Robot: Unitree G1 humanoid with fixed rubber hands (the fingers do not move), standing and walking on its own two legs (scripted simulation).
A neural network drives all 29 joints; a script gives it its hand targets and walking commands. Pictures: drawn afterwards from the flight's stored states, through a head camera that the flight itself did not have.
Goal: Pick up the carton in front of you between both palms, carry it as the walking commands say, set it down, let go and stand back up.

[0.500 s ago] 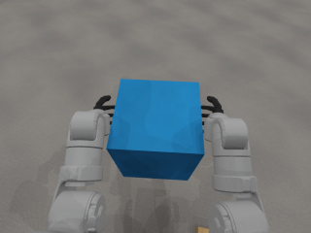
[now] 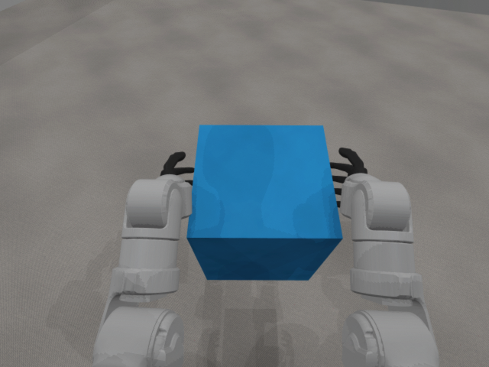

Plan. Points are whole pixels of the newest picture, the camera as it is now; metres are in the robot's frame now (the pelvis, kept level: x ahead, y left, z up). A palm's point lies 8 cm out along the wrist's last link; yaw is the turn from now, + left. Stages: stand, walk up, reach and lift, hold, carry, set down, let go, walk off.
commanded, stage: carry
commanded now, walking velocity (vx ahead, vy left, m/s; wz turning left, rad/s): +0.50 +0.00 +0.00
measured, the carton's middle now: (259, 210) +0.40 +0.02 +0.02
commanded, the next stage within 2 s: none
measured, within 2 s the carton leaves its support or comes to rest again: neither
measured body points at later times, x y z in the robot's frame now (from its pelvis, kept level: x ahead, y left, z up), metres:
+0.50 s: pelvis +0.30 +0.06 +0.01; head +0.35 +0.07 +0.46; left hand +0.65 +0.18 +0.06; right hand +0.63 -0.11 +0.08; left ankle +0.29 +0.11 -0.74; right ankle +0.35 -0.08 -0.69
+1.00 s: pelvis +0.63 +0.01 +0.00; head +0.64 +0.02 +0.45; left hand +0.92 +0.17 +0.06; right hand +0.94 -0.12 +0.08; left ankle +0.72 +0.14 -0.72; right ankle +0.58 -0.09 -0.74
